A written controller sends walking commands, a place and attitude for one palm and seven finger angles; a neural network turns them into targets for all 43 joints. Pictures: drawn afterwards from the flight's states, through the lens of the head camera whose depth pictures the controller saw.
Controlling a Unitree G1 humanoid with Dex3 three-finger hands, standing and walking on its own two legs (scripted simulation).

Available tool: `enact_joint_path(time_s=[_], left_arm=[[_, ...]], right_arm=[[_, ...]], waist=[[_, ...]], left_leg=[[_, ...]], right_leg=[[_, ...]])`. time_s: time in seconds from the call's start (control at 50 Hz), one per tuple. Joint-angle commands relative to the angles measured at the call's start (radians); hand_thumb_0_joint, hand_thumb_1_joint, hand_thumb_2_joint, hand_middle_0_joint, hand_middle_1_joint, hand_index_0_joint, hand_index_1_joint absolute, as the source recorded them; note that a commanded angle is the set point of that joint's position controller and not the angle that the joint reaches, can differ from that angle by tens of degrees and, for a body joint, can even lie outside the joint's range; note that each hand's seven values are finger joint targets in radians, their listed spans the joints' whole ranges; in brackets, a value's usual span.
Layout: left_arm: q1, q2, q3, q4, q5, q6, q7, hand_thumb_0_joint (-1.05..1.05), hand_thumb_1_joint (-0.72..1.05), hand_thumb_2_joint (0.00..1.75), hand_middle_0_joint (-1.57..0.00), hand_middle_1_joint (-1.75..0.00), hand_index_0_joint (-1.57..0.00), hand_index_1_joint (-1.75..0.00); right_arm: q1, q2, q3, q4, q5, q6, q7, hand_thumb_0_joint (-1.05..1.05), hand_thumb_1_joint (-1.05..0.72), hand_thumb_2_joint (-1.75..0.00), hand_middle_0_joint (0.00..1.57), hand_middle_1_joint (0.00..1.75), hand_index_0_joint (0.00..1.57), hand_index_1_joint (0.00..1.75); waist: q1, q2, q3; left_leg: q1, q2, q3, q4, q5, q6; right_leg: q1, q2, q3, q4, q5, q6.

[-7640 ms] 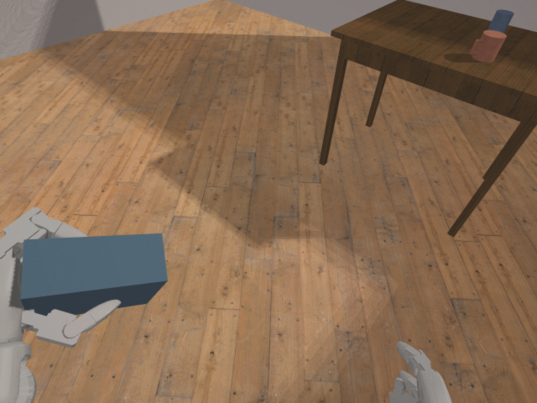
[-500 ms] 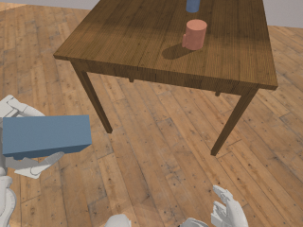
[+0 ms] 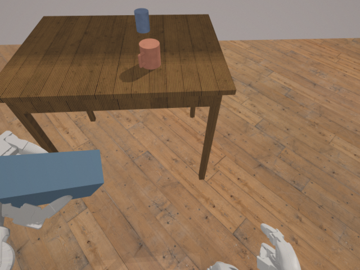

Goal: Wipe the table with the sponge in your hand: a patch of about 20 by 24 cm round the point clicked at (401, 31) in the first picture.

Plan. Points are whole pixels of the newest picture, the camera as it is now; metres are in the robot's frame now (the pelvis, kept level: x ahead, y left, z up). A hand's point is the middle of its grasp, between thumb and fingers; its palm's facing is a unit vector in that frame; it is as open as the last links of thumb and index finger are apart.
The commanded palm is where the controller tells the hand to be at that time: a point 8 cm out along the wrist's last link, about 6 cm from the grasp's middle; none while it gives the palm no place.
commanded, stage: turn to face it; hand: left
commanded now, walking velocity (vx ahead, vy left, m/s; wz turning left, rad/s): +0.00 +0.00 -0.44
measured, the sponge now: (68, 178) +0.22 +0.22 +0.14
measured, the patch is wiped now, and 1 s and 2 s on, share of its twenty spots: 0.00 0.00 0.00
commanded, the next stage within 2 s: take the last steps up to it in 0.26 s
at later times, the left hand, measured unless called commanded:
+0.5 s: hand (109, 182) +0.21 +0.14 +0.17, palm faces +0.18 -0.85 -0.49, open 10.1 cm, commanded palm +0.16 +0.20 +0.18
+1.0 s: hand (112, 167) +0.25 +0.15 +0.16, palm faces +0.22 -0.86 -0.46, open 10.1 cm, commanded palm +0.19 +0.21 +0.18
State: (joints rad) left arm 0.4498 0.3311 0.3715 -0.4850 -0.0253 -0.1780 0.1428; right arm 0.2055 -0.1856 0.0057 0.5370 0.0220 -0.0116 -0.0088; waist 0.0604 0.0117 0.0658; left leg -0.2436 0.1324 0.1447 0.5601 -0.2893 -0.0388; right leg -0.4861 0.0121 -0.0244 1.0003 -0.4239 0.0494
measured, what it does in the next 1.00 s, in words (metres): steps on the spot: right foot, then left foot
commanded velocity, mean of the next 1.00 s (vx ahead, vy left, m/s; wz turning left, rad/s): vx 0.20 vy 0.10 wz -0.05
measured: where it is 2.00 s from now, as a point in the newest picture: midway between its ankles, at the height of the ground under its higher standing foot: outside the picture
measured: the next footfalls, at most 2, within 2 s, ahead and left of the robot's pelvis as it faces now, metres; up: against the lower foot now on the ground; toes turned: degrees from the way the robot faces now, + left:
right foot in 0.10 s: +0.03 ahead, -0.15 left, +0.00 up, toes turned -8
left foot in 0.50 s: +0.01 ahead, +0.05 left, +0.00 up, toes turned -5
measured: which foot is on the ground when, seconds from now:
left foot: down 0.00-0.12, up 0.14-0.48, down 0.50-0.80, up 0.82-1.00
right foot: up 0.00-0.08, down 0.10-0.52, up 0.54-0.76, down 0.78-1.00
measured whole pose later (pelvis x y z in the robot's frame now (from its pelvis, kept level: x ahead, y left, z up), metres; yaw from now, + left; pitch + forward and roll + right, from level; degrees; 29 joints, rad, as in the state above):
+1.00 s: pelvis +0.00 -0.05 +0.00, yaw -8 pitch +1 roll +1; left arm 0.51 0.35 0.34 -0.49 0.00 -0.24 0.13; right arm 0.20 -0.21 -0.01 0.65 0.00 -0.02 -0.04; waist -0.01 -0.01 0.07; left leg -0.45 0.08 0.08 0.84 -0.37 -0.01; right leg -0.18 -0.10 -0.13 0.50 -0.32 0.03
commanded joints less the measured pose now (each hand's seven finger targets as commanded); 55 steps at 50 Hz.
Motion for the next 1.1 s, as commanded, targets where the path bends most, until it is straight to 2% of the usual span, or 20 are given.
enact_joint_path(time_s=[0.0, 0.06, 0.12, 0.14, 0.24, 0.34, 0.44, 0.46, 0.5, 0.54, 0.64, 0.72, 0.74, 0.78, 0.8, 0.86, 0.94, 1.02, 1.06, 1.08], left_arm=[[-0.19, 0.188, 0.033, -0.287, 0.001, -0.082, 0.017, 0.0, 0.1, 1.3, -1.2, -1.6, -1.2, -1.6], [-0.158, 0.215, 0.08, -0.277, 0.004, -0.078, 0.02, 0.0, 0.1, 1.3, -1.2, -1.6, -1.2, -1.6], [-0.07, 0.332, 0.216, -0.254, -0.01, -0.096, 0.037, 0.0, 0.1, 1.3, -1.2, -1.6, -1.2, -1.6], [-0.021, 0.304, 0.205, -0.224, -0.022, -0.077, 0.026, 0.0, 0.1, 1.3, -1.2, -1.6, -1.2, -1.6], [0.173, 0.267, 0.247, -0.28, -0.04, -0.108, 0.031, 0.0, 0.1, 1.3, -1.2, -1.6, -1.2, -1.6], [0.176, 0.255, 0.22, -0.294, -0.035, -0.102, 0.036, 0.0, 0.1, 1.3, -1.2, -1.6, -1.2, -1.6], [0.104, 0.24, 0.155, -0.302, -0.012, -0.083, 0.046, 0.0, 0.1, 1.3, -1.2, -1.6, -1.2, -1.6], [0.09, 0.24, 0.147, -0.308, -0.005, -0.088, 0.046, 0.0, 0.1, 1.3, -1.2, -1.6, -1.2, -1.6], [0.068, 0.221, 0.132, -0.302, 0.008, -0.102, 0.04, 0.0, 0.1, 1.3, -1.2, -1.6, -1.2, -1.6], [-0.03, 0.272, 0.149, -0.299, 0.025, -0.116, 0.037, 0.0, 0.1, 1.3, -1.2, -1.6, -1.2, -1.6], [-0.094, 0.179, 0.053, -0.201, 0.026, -0.102, 0.022, 0.0, 0.1, 1.3, -1.2, -1.6, -1.2, -1.6], [-0.128, 0.159, 0.025, -0.149, 0.026, -0.089, 0.017, 0.0, 0.1, 1.3, -1.2, -1.6, -1.2, -1.6], [-0.133, 0.162, 0.026, -0.129, 0.034, -0.087, 0.017, 0.0, 0.1, 1.3, -1.2, -1.6, -1.2, -1.6], [-0.145, 0.238, 0.083, -0.118, 0.025, -0.095, 0.024, 0.0, 0.1, 1.3, -1.2, -1.6, -1.2, -1.6], [-0.165, 0.266, 0.109, -0.134, 0.011, -0.106, 0.03, 0.0, 0.1, 1.3, -1.2, -1.6, -1.2, -1.6], [-0.066, 0.235, 0.117, -0.15, 0.001, -0.104, 0.013, 0.0, 0.1, 1.3, -1.2, -1.6, -1.2, -1.6], [-0.01, 0.245, 0.157, -0.278, 0.01, -0.143, 0.026, 0.0, 0.1, 1.3, -1.2, -1.6, -1.2, -1.6], [-0.011, 0.225, 0.144, -0.318, 0.013, -0.13, 0.047, 0.0, 0.1, 1.3, -1.2, -1.6, -1.2, -1.6], [-0.03, 0.206, 0.119, -0.367, 0.01, -0.138, 0.045, 0.0, 0.1, 1.3, -1.2, -1.6, -1.2, -1.6], [-0.042, 0.204, 0.119, -0.388, 0.011, -0.145, 0.048, 0.0, 0.1, 1.3, -1.2, -1.6, -1.2, -1.6]], right_arm=[[-0.053, -0.163, -0.058, -0.141, -0.004, -0.1, -0.005, 0.0, -0.9, -0.9, 0.2, 0.3, 0.2, 0.3], [-0.043, -0.155, -0.057, -0.135, -0.004, -0.112, 0.006, 0.0, -0.9, -0.9, 0.2, 0.3, 0.2, 0.3], [-0.104, -0.087, -0.027, -0.146, -0.014, -0.098, 0.002, 0.0, -0.9, -0.9, 0.2, 0.3, 0.2, 0.3], [-0.112, -0.107, -0.051, -0.14, 0.001, -0.085, 0.007, 0.0, -0.9, -0.9, 0.2, 0.3, 0.2, 0.3], [-0.137, -0.072, -0.025, -0.115, -0.01, -0.021, 0.006, 0.0, -0.9, -0.9, 0.2, 0.3, 0.2, 0.3], [-0.129, -0.11, -0.053, -0.115, -0.009, -0.034, -0.016, 0.0, -0.9, -0.9, 0.2, 0.3, 0.2, 0.3], [-0.067, -0.144, -0.064, -0.086, -0.012, -0.049, -0.033, 0.0, -0.9, -0.9, 0.2, 0.3, 0.2, 0.3], [-0.06, -0.152, -0.071, -0.087, -0.017, -0.054, -0.04, 0.0, -0.9, -0.9, 0.2, 0.3, 0.2, 0.3], [-0.074, -0.179, -0.075, -0.101, -0.022, -0.058, -0.05, 0.0, -0.9, -0.9, 0.2, 0.3, 0.2, 0.3], [-0.1, -0.141, -0.053, -0.085, -0.026, -0.083, -0.052, 0.0, -0.9, -0.9, 0.2, 0.3, 0.2, 0.3], [-0.055, -0.154, -0.063, -0.05, -0.014, -0.121, -0.045, 0.0, -0.9, -0.9, 0.2, 0.3, 0.2, 0.3], [-0.052, -0.149, -0.053, -0.036, -0.021, -0.118, -0.051, 0.0, -0.9, -0.9, 0.2, 0.3, 0.2, 0.3], [-0.055, -0.146, -0.052, -0.036, -0.022, -0.114, -0.051, 0.0, -0.9, -0.9, 0.2, 0.3, 0.2, 0.3], [-0.064, -0.113, -0.051, -0.043, -0.021, -0.102, -0.047, 0.0, -0.9, -0.9, 0.2, 0.3, 0.2, 0.3], [-0.101, -0.125, -0.05, -0.042, -0.027, -0.1, -0.045, 0.0, -0.9, -0.9, 0.2, 0.3, 0.2, 0.3], [-0.117, -0.121, -0.055, -0.041, -0.017, -0.068, -0.039, 0.0, -0.9, -0.9, 0.2, 0.3, 0.2, 0.3], [-0.13, -0.082, -0.043, -0.058, -0.023, -0.06, -0.035, 0.0, -0.9, -0.9, 0.2, 0.3, 0.2, 0.3], [-0.088, -0.087, -0.064, -0.067, -0.03, -0.087, -0.046, 0.0, -0.9, -0.9, 0.2, 0.3, 0.2, 0.3], [-0.058, -0.122, -0.09, -0.076, -0.02, -0.099, -0.058, 0.0, -0.9, -0.9, 0.2, 0.3, 0.2, 0.3], [-0.055, -0.152, -0.102, -0.075, -0.018, -0.102, -0.053, 0.0, -0.9, -0.9, 0.2, 0.3, 0.2, 0.3]], waist=[[-0.052, 0.236, -0.068], [-0.043, 0.213, -0.137], [-0.02, -0.274, -0.206], [-0.032, -0.292, -0.244], [-0.059, -0.098, -0.295], [-0.048, -0.114, -0.285], [-0.078, -0.084, -0.271], [-0.08, -0.043, -0.242], [-0.067, 0.236, -0.133], [-0.076, 0.368, -0.054], [-0.062, 0.202, -0.043], [-0.064, 0.16, -0.08], [-0.067, 0.108, -0.089], [-0.067, -0.272, -0.107], [-0.048, -0.261, -0.098], [-0.051, -0.173, -0.046], [-0.045, -0.16, -0.127], [-0.056, -0.089, -0.198], [-0.085, 0.144, -0.263], [-0.082, 0.376, -0.278]], left_leg=[[-0.001, 0.215, -0.077, -0.167, 0.19, 0.1], [-0.029, 0.164, -0.016, 0.029, 0.158, 0.044], [-0.329, -0.059, -0.062, 0.54, -0.352, -0.035], [-0.325, -0.04, -0.148, 0.642, -0.308, -0.038], [-0.331, -0.04, -0.136, 0.513, -0.171, -0.047], [-0.189, -0.076, -0.11, 0.252, -0.164, -0.014], [0.038, -0.106, -0.073, -0.077, -0.072, 0.036], [0.095, -0.082, -0.092, -0.157, -0.094, 0.059], [0.146, 0.124, -0.37, -0.292, -0.201, 0.173], [-0.068, 0.241, -0.513, -0.42, -0.407, 0.264], [-0.043, 0.096, -0.241, -0.288, -0.111, 0.188], [-0.08, 0.065, -0.209, -0.156, -0.039, 0.151], [-0.152, 0.037, -0.172, -0.067, -0.041, 0.13], [-0.406, -0.108, -0.038, 0.307, -0.169, 0.051], [-0.478, -0.092, -0.107, 0.49, -0.213, 0.035], [-0.452, -0.024, -0.177, 0.57, -0.111, 0.021], [-0.236, -0.025, -0.062, 0.186, -0.079, 0.033], [0.004, -0.135, 0.083, -0.069, 0.121, 0.027], [0.263, -0.027, -0.056, -0.144, 0.19, 0.082], [0.38, 0.19, -0.346, -0.158, 0.41, 0.192]], right_leg=[[0.137, -0.008, -0.089, -0.281, -0.032, 0.018], [0.315, -0.012, -0.1, -0.512, 0.17, -0.002], [0.459, -0.364, 0.401, -0.615, 0.928, -0.213], [0.429, -0.358, 0.43, -0.624, 0.803, -0.196], [0.541, -0.267, 0.222, -0.554, 0.881, -0.212], [0.459, -0.265, 0.288, -0.586, 0.774, -0.226], [0.331, -0.225, 0.272, -0.661, 0.164, -0.17], [0.269, -0.193, 0.255, -0.63, 0.051, -0.146], [0.037, -0.02, 0.099, -0.406, -0.083, -0.076], [0.012, 0.0, -0.002, -0.015, -0.095, -0.054], [0.118, -0.021, -0.11, -0.235, -0.051, -0.028], [0.326, -0.033, -0.139, -0.557, 0.056, -0.033], [0.403, -0.089, -0.068, -0.599, 0.092, -0.066], [0.542, -0.409, 0.41, -0.727, 0.131, -0.213], [0.551, -0.499, 0.465, -0.761, 0.211, -0.265], [0.407, -0.442, 0.309, -0.769, 0.169, -0.249], [0.419, -0.349, 0.041, -0.663, 0.507, -0.184], [0.405, -0.267, -0.013, -0.512, 0.559, -0.127], [0.22, -0.178, -0.086, -0.184, 0.406, -0.056], [-0.014, -0.078, -0.128, 0.041, -0.113, -0.015]])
